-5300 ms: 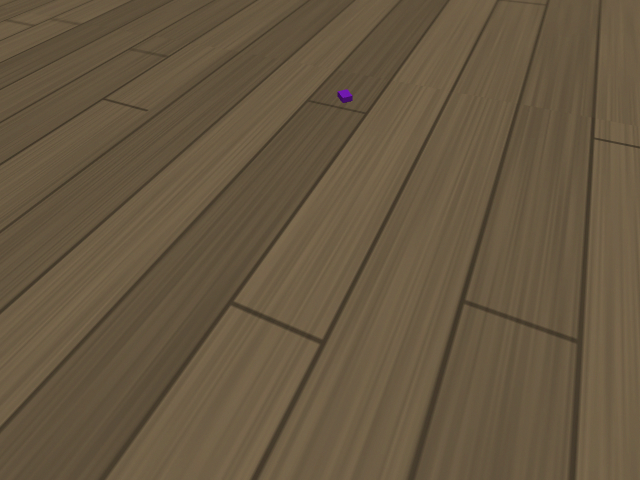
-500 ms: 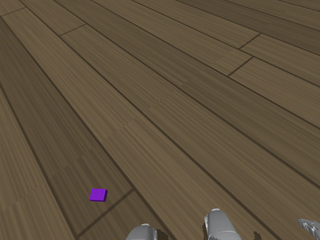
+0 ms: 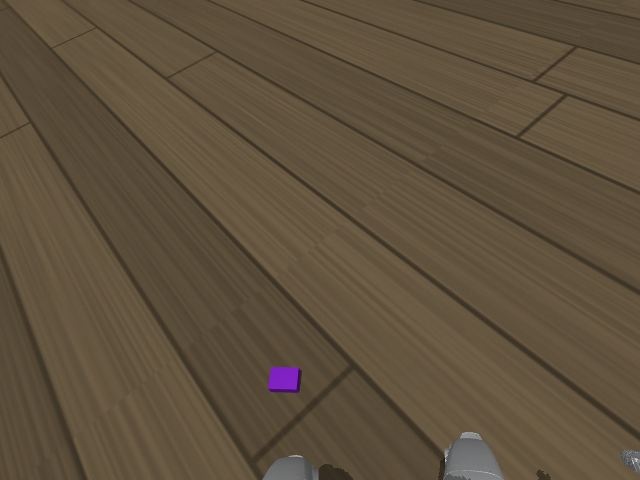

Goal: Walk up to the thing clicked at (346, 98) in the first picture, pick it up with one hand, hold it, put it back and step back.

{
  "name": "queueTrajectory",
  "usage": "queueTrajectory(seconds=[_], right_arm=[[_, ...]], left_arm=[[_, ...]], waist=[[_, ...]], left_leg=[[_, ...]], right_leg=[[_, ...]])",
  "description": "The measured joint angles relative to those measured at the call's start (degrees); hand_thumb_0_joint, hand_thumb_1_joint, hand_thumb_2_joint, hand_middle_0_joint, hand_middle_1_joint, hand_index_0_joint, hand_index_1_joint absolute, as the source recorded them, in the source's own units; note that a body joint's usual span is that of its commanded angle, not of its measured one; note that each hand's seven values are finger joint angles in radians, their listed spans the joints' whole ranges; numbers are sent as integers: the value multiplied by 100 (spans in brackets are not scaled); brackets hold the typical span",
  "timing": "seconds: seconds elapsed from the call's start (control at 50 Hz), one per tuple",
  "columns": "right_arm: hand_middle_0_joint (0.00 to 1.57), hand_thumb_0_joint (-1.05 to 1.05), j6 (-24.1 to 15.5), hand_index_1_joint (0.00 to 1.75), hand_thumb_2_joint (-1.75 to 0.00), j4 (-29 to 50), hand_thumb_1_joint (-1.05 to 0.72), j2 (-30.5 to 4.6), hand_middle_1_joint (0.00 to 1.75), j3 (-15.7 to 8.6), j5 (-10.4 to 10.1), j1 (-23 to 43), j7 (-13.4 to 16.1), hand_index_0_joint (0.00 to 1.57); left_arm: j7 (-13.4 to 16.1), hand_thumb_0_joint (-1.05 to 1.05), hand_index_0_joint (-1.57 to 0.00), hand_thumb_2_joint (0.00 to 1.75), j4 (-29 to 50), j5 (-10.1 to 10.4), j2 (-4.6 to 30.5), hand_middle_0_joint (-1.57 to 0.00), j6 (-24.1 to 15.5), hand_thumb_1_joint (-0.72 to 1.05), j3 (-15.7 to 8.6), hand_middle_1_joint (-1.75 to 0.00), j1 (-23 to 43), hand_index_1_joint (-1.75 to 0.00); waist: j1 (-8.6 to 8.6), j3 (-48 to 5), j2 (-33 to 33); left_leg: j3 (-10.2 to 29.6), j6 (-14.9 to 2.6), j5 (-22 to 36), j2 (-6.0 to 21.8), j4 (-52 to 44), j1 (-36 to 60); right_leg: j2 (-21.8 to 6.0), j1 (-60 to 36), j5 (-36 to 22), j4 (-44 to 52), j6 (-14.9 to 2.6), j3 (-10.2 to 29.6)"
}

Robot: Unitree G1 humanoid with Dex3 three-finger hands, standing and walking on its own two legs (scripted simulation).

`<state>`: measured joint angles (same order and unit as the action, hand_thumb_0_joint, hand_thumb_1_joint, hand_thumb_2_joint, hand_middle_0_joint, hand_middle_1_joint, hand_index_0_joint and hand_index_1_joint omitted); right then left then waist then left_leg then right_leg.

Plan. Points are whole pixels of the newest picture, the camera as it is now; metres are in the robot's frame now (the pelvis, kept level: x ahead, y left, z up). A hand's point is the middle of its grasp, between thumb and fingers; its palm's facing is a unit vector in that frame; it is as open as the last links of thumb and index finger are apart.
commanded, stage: walk up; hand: left
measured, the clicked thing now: (284, 379) +0.46 +0.25 -0.70
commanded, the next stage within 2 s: stand in 1.90 s
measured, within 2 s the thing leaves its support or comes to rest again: neither
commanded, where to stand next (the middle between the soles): +0.06 +0.05 m, yaw -5 degrees
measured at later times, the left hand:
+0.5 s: hand out of the picture +0.14 +0.33 -0.13, palm faces -0.14 -0.93 -0.34, open 7.4 cm
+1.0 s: hand out of the picture +0.13 +0.31 -0.10, palm faces -0.15 -0.92 -0.37, open 7.4 cm
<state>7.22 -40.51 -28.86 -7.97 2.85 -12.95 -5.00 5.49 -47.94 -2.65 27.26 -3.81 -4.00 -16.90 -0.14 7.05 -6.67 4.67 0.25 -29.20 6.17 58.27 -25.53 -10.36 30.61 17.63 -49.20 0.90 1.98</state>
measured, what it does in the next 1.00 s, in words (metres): steps on the spot: left foot, then right foot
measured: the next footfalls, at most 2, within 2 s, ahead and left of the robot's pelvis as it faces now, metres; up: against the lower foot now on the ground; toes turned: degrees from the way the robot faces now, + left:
left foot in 0.02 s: +0.07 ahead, +0.20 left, +0.00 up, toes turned -5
right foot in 0.44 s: +0.05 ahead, -0.07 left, +0.00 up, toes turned -7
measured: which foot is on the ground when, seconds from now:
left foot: up 0.00-0.00, down 0.02-1.00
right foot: down 0.00-0.04, up 0.06-0.42, down 0.44-1.00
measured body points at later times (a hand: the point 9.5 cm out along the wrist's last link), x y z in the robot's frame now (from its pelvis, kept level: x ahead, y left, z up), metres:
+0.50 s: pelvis +0.01 +0.08 +0.02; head +0.08 +0.09 +0.47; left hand +0.15 +0.38 -0.11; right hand +0.03 -0.24 -0.09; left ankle +0.00 +0.20 -0.68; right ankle +0.00 -0.04 -0.68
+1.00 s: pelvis +0.01 +0.06 +0.04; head +0.03 +0.04 +0.49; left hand +0.14 +0.35 -0.07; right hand +0.04 -0.26 -0.09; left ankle +0.03 +0.21 -0.68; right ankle +0.01 -0.06 -0.68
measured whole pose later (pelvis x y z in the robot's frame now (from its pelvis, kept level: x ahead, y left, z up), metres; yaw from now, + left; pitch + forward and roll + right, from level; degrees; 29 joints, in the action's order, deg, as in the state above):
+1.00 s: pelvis +0.01 +0.06 +0.04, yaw -8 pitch -2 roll +1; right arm -2.1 -60.7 -22.6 -0.1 0.1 -8.2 0.3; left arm -1.2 -60.9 -0.3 21.3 -0.1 -1.0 -5.5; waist -0.6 5.2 -0.2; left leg -2.7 2.3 -17.3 2.9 32.9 -13.1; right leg -1.6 16.0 18.0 -36.3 0.2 0.7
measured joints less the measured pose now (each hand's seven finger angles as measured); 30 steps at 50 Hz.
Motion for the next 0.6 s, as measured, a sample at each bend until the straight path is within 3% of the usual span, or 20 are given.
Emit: queueTrajectory(seconds=[0.04,0.08,0.16,0.24,0.3,0.42,0.48,0.54,0.6], right_arm=[[21,0,-133,30,-90,-97,-91,30,30,-33,2,-19,53,20],[20,0,-191,30,-90,-229,-91,106,30,67,-21,-91,101,20],[20,0,-295,30,-90,-586,-91,506,30,344,-60,-173,243,20],[21,1,-556,30,-90,-829,-90,710,30,536,-120,-304,360,20],[21,1,-765,30,-90,-937,-90,743,30,617,-161,-374,475,20],[21,1,-1002,30,-90,-1044,-90,740,30,654,-243,-340,693,20],[21,1,-993,30,-90,-1111,-90,694,30,659,-299,-223,724,20],[21,1,-986,30,-90,-1171,-90,691,30,673,-341,-93,740,20],[21,1,-1004,30,-90,-1199,-90,577,30,625,-314,53,718,20]], left_arm=[[12,0,-21,90,-111,11,203,-21,97,89,-85,-30,94,-30],[112,0,-21,90,-364,69,230,-21,230,89,-157,-30,191,-30],[18,1,-20,90,-666,207,241,-20,197,90,-147,-30,289,-30],[-264,0,-20,90,-740,185,30,-20,215,90,-54,-30,334,-30],[-397,0,-20,90,-702,150,-192,-20,309,90,15,-30,430,-30],[-536,1,-20,90,-567,151,-474,-20,401,90,109,-30,780,-30],[-577,0,-20,90,-544,169,-561,-20,331,90,155,-30,944,-30],[-587,0,-20,90,-449,252,-550,-20,269,90,195,-30,991,-30],[-590,0,-20,90,-441,222,-583,-20,285,90,262,-30,928,-30]], waist=[[37,1,255],[5,-62,281],[-136,-127,471],[-143,-93,601],[-96,-21,671],[-65,179,798],[-120,232,706],[-96,147,880],[-131,-55,885]], left_leg=[[-253,236,-241,-208,-240,212],[-317,226,-333,-253,73,109],[-391,45,-136,-332,-220,208],[-533,-78,22,-416,-627,425],[-660,-144,74,-458,-810,517],[-838,-145,134,-424,-1009,591],[-789,-82,206,-268,-989,603],[-762,-20,655,-399,-725,471],[-740,-156,208,-506,-1131,587]], right_leg=[[-108,240,475,-449,-166,440],[284,425,1154,-1172,-265,684],[896,528,989,-1963,-299,285],[1142,66,1015,-1411,-268,-149],[1192,-314,1080,-865,-284,-204],[1042,-850,871,29,-392,-164],[1126,-1081,607,482,-165,-240],[1046,-1109,604,485,-262,-121],[980,-1118,674,399,-202,-15]])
